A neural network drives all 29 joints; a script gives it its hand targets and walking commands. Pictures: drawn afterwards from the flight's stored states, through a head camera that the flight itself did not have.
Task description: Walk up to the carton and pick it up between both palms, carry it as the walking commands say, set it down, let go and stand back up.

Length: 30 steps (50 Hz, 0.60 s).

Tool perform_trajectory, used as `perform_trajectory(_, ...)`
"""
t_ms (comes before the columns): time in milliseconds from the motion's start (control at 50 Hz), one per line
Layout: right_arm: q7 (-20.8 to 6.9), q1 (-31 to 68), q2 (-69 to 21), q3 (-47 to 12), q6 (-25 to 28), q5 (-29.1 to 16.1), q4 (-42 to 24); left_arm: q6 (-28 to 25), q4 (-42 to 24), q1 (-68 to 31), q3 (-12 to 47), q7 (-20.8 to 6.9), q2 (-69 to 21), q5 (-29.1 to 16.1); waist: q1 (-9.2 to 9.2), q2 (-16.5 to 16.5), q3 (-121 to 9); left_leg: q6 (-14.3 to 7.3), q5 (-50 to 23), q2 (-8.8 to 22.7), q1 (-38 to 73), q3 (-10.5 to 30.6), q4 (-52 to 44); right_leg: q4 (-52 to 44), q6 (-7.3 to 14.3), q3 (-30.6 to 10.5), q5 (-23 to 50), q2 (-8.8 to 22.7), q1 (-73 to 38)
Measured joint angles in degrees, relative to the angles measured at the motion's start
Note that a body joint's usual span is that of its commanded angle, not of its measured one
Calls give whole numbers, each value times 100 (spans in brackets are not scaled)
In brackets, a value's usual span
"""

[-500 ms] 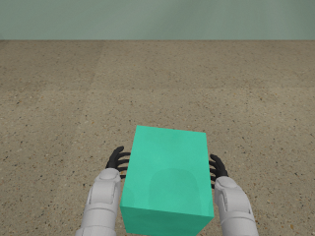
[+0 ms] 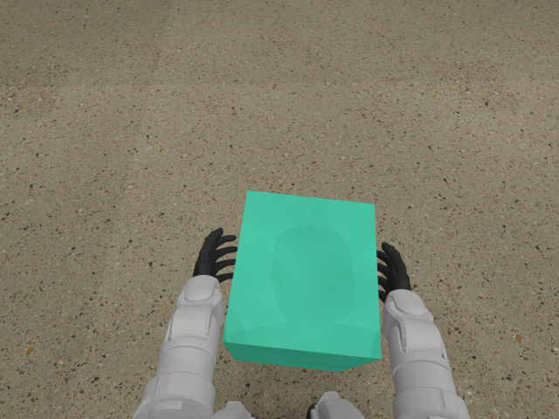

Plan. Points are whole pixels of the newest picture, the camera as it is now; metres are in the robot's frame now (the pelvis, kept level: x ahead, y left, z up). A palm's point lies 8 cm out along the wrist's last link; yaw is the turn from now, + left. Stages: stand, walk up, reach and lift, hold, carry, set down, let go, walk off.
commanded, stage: set down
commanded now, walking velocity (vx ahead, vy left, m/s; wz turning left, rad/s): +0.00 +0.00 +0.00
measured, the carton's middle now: (297, 289) +0.34 -0.04 -0.11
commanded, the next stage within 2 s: none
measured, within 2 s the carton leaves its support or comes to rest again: neither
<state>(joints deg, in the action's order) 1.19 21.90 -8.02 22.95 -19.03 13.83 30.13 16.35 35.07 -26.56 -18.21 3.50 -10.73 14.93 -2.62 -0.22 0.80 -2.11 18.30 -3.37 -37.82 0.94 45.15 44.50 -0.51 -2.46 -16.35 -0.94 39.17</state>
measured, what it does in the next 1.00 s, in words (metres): lowers itself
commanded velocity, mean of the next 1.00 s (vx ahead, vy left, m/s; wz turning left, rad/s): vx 0.00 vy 0.00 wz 0.00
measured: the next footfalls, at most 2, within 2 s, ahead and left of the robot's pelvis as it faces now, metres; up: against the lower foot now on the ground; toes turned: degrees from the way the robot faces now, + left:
none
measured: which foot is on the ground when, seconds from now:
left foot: down 0.00-1.00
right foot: down 0.00-1.00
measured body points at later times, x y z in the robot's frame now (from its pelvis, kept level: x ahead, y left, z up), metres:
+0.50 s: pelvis -0.01 -0.01 -0.07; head +0.16 -0.01 +0.35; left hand +0.39 +0.11 -0.14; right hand +0.36 -0.18 -0.14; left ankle +0.04 +0.10 -0.70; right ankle +0.06 -0.12 -0.70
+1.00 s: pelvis -0.02 -0.01 -0.14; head +0.19 +0.00 +0.26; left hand +0.41 +0.11 -0.22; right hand +0.38 -0.18 -0.23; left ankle +0.04 +0.10 -0.70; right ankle +0.06 -0.13 -0.70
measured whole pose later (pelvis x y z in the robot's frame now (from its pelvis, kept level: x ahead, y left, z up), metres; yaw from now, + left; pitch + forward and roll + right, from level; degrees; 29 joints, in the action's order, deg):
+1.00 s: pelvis -0.02 -0.01 -0.14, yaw +1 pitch +35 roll -1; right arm 4.7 37.7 -2.6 22.5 -13.8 5.5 35.1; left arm 12.3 39.6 -43.7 -16.8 6.6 -5.0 7.8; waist -1.9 -0.8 -7.1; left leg -1.0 29.5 -4.1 -88.1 1.5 82.9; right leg 81.3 -1.1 -1.8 -27.3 -2.8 88.8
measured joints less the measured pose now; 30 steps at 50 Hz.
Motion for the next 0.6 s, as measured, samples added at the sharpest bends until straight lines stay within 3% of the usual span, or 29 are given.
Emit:
perform_trajectory(380, 245, 761, -56, 141, 246, -199, 17, -188, 71, -828, -211, -199, 301, -135, 153, 38, -393, 157, 408, 94, -2404, 102, 1558, 1477, 110, 165, -357, -141, 2371)
perform_trajectory(600, 308, 765, 81, 2, 421, -467, -3, -330, 72, -905, -7, -81, 359, -363, 134, -17, -784, 138, 747, 55, -3493, 81, 2376, 2274, 66, 173, -689, -131, 3451)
